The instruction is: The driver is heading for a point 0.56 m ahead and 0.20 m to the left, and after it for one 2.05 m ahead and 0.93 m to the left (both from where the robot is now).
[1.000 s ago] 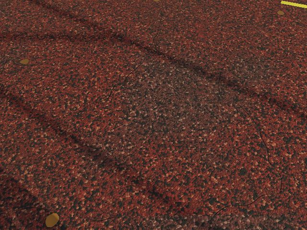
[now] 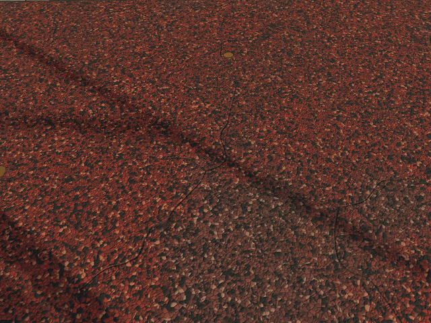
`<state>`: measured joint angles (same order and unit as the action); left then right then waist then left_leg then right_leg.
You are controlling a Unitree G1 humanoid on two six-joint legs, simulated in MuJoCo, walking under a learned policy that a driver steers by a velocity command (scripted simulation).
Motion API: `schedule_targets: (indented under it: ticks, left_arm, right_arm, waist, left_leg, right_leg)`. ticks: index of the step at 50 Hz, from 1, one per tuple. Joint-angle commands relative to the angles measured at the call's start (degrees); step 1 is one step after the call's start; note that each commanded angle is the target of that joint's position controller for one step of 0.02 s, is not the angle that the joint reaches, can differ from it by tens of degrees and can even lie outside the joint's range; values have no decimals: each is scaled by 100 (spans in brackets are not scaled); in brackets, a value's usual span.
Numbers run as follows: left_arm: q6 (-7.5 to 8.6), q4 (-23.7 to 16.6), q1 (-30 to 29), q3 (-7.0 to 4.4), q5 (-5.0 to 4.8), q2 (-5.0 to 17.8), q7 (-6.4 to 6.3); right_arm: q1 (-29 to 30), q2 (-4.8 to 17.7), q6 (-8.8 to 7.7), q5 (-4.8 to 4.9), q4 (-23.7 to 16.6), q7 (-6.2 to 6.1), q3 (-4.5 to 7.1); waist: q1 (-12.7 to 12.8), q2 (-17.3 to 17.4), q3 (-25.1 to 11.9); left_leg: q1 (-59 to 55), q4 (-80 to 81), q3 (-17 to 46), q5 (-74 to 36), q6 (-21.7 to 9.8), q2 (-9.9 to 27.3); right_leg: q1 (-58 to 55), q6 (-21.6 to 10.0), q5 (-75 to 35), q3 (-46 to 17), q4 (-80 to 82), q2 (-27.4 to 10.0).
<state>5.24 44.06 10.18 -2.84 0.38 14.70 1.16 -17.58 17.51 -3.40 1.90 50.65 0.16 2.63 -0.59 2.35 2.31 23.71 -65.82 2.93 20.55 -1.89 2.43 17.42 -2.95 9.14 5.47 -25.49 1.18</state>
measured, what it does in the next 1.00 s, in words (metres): walks ahead, turning left: left foot, then right foot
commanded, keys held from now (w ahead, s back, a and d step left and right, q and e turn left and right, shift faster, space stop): w+q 0.88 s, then w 0.06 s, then no key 0.06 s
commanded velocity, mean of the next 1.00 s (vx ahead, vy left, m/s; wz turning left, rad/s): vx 0.50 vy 0.00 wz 0.51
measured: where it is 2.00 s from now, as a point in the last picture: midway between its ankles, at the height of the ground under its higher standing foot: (131, 214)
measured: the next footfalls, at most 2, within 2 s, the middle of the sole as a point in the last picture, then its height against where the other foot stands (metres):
left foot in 0.40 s outside the picture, level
right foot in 0.88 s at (205, 253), level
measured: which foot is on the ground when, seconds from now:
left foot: up 0.00-0.38, down 0.40-0.88, up 0.90-1.00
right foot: down 0.00-0.38, up 0.40-0.86, down 0.88-1.00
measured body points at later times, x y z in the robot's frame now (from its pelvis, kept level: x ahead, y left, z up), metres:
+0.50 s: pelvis +0.27 +0.08 -0.01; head +0.31 +0.10 +0.44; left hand +0.28 +0.37 -0.14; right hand +0.48 -0.15 -0.11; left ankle +0.32 +0.16 -0.74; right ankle +0.17 -0.10 -0.64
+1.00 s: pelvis +0.56 +0.13 +0.00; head +0.59 +0.14 +0.44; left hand +0.56 +0.44 -0.10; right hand +0.78 -0.07 -0.12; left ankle +0.40 +0.18 -0.65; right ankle +0.67 +0.06 -0.74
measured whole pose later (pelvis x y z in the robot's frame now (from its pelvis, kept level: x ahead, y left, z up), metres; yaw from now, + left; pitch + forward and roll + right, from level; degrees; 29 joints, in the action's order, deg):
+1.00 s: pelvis +0.56 +0.13 +0.00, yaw +33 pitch +2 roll -1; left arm 6.4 43.2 8.3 -3.3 0.7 15.3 1.3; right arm -18.8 17.0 -1.7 1.1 42.5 -1.1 3.7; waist -0.7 1.9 1.1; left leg 21.9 -67.6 6.4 24.9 -0.8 -2.9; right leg 19.9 -1.1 9.6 0.6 -28.0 2.0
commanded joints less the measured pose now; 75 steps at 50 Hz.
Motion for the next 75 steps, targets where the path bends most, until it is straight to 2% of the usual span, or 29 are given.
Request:
schedule_targets:
  ticks: [1, 7, 14, 17, 19, 20, 21, 22, 23, 25, 26, 29, 35, 40, 43, 44, 45, 46, 47, 49, 52, 55, 63, 64, 65, 66, 67, 70, 75]
  left_arm:
    - [160, -114, 108, -159, 33, 529, -8]
    - [173, 149, 169, -250, 65, 802, -122]
    - [-76, 454, 748, -357, -97, 1085, -198]
    - [-214, 421, 594, -422, -160, 1291, -245]
    - [-303, 357, 401, -423, -195, 1346, -284]
    - [-266, 267, 471, -341, -92, 1164, -301]
    - [-101, -33, 1032, -69, 100, 274, -195]
    - [147, -95, 453, -104, -113, 678, -109]
    - [280, -279, -110, -177, -322, 953, -59]
    - [349, -219, -162, -191, -104, 925, -131]
    - [290, -189, -37, -232, -39, 975, -135]
    - [102, -227, 11, -216, 44, 791, -136]
    - [95, -613, -1195, -74, -8, 483, -70]
    - [204, -771, -1422, -165, -85, 787, 33]
    - [297, -532, -426, -323, -48, 1052, -2]
    - [315, -450, 407, -407, 55, 1330, -48]
    - [244, -260, 1046, -519, 129, 1816, -48]
    - [213, -168, 1123, -451, -54, 1412, 5]
    - [186, -242, 852, -330, -80, 958, -3]
    - [110, -275, 218, -207, 59, 696, -2]
    - [153, -124, 74, -131, 60, 556, 17]
    - [96, 30, -67, -209, -9, 897, -33]
    - [-147, 395, 99, -179, -200, 1007, -93]
    - [-130, 473, 308, -118, -144, 841, -84]
    - [-77, 421, 534, -21, 64, 604, -68]
    - [-107, 551, 1101, 106, 82, 271, -68]
    - [-189, 497, 787, 63, -6, 524, -83]
    - [-325, 278, 112, -133, -136, 1039, -102]
    - [-190, 457, 220, -70, -54, 571, -101]
  right_arm:
    - [-151, 372, 73, 7, -321, -34, 155]
    - [533, 197, 134, -58, -621, 24, 147]
    - [1722, 78, 103, -72, -1214, 271, 66]
    - [1465, 301, 142, -67, -1333, 335, 185]
    - [138, 731, 170, -35, -1053, 281, 452]
    - [-790, 1214, 229, -27, -829, 160, 663]
    - [-601, 1784, 193, 20, -857, 121, 735]
    - [-729, 1318, 101, -50, -1049, 152, 583]
    - [-520, 1007, 18, -105, -1024, 165, 493]
    - [217, 668, -39, -84, -1137, 152, 395]
    - [431, 543, -50, -157, -1245, 123, 341]
    - [427, 664, -66, -128, -1281, 40, 365]
    - [-57, 860, 22, -74, -1151, -115, 429]
    - [-354, 783, 99, -39, -1026, -151, 424]
    - [-163, 613, 136, -74, -1113, -151, 371]
    - [-137, 302, 119, -147, -1227, -123, 246]
    - [-998, -126, 56, -37, -1339, -120, 119]
    - [-1152, 357, 28, 68, -1211, -134, 160]
    - [-561, 732, 40, 52, -1194, -135, 254]
    - [237, 690, 47, -136, -1380, -159, 277]
    - [42, 300, 115, -131, -1378, -125, 231]
    - [214, 24, 173, -188, -1444, -109, 101]
    - [773, 295, 189, -252, -1496, -16, 176]
    - [691, 493, 187, -287, -1488, -58, 233]
    - [544, 879, 204, -373, -1562, -118, 296]
    - [530, 643, 284, -380, -1508, -137, 219]
    - [323, 414, 333, -236, -1418, -99, 186]
    - [111, 912, 260, -163, -1226, -68, 326]
    - [825, 626, 71, -168, -1254, -98, 290]
  waist:
    - [27, -760, -277]
    - [90, -545, 61]
    - [501, -399, 365]
    - [172, -655, 11]
    - [-617, -635, -727]
    - [-988, -92, -1247]
    - [-228, 1374, -1670]
    - [-626, 657, -2278]
    - [-697, 390, -1484]
    - [-200, -209, -676]
    - [1, -88, -598]
    - [151, -106, -435]
    - [-297, 174, -163]
    - [-312, 344, -177]
    - [247, 488, -599]
    - [618, 54, -1379]
    - [315, -1703, -2166]
    - [384, -1814, -2052]
    - [557, -1150, -1227]
    - [386, -587, -311]
    - [9, -781, -398]
    - [-48, -855, -647]
    - [2, -749, -688]
    - [-5, -531, -757]
    - [115, 133, -1207]
    - [271, 909, -1678]
    - [-12, 880, -1541]
    - [-264, 679, -629]
    - [143, 629, -454]
  left_leg:
    - [956, -18, 331, -490, 92, 544]
    - [1416, 1509, 252, -2048, 224, 522]
    - [1681, 2907, -384, -2027, -51, 347]
    - [982, 2960, -813, -1181, -353, -84]
    - [-875, 3302, -987, -1189, -697, -567]
    - [-2620, 3510, -14, -1221, -1008, -123]
    - [-4457, 4021, 3232, -277, -2101, 1308]
    - [-4761, 4851, 4456, 315, -2258, 1649]
    - [-4260, 4991, 3651, -133, -1954, 1519]
    - [-2666, 5002, 2404, -1381, -1616, 1049]
    - [-2160, 5108, 2103, -1894, -1575, 911]
    - [-1436, 5327, 1618, -2651, -1590, 715]
    - [-860, 5253, 1087, -1968, -1089, 195]
    - [-1587, 4590, 1860, -1558, -944, 525]
    - [-1570, 3594, 1927, -2206, -674, 273]
    - [-950, 2146, 1531, -1714, -465, -61]
    - [1061, 184, 752, 900, -10, -930]
    - [1972, -717, 826, 1315, 64, -565]
    - [2181, -948, 837, 774, 93, -340]
    - [1788, -603, 596, 239, 173, -114]
    - [1013, 388, 384, 343, 269, 5]
    - [465, 1660, 89, -377, 382, 23]
    - [-1035, 4030, -210, -2147, -14, -261]
    - [-1556, 4326, 53, -3040, -176, -19]
    - [-2471, 3945, 844, -5177, -510, 843]
    - [-2947, 3914, 1607, -4759, -1270, 1534]
    - [-2856, 4268, 2016, -2899, -1437, 1518]
    - [-2133, 5287, 2606, 1095, -1315, 1512]
    - [-792, 5696, 1284, 265, -952, 861]
  right_leg:
    - [-916, -837, -390, -1411, 1723, -1593]
    - [-988, -719, -1197, -135, 1964, -1399]
    - [-2199, -579, -1844, 439, 1602, -1746]
    - [-2549, -391, -4171, 654, 661, -1805]
    - [-2064, -146, -4904, 860, -1224, -1553]
    - [-723, 127, -3291, 871, -2934, -1295]
    - [1925, 491, 2172, 341, -4902, -60]
    - [2583, 383, 2546, -1002, -5481, 45]
    - [3017, 227, 1997, -1071, -5354, -240]
    - [2460, 194, 1219, -1038, -4349, -664]
    - [2036, 237, 1012, -1088, -4093, -777]
    - [1710, 512, 699, -932, -3351, -753]
    - [1191, 715, -1397, -761, -902, -262]
    - [1016, 500, -1040, -1032, -224, -154]
    - [-376, 127, -663, -904, 109, -177]
    - [-1832, -233, -391, -1647, -55, -1001]
    - [-3834, -1212, 558, -4215, 313, -2338]
    - [-3876, -1374, 2064, -5350, 759, -2583]
    - [-3183, -1106, 2233, -4502, 910, -2261]
    - [-1685, -918, -405, -2989, 910, -1793]
    - [-1039, -893, -3307, -1784, 854, -1453]
    - [-817, -984, -4092, -1200, 957, -1399]
    - [-806, -488, -2357, -950, 319, -1197]
    - [-637, -230, -1917, -853, -17, -965]
    - [-138, 99, -571, -569, -730, -574]
    - [366, 368, 1604, -444, -1270, -328]
    - [840, 460, 2464, -509, -1682, -276]
    - [2070, 395, 2436, -676, -3296, -432]
    - [933, 241, 1120, -493, -2245, -507]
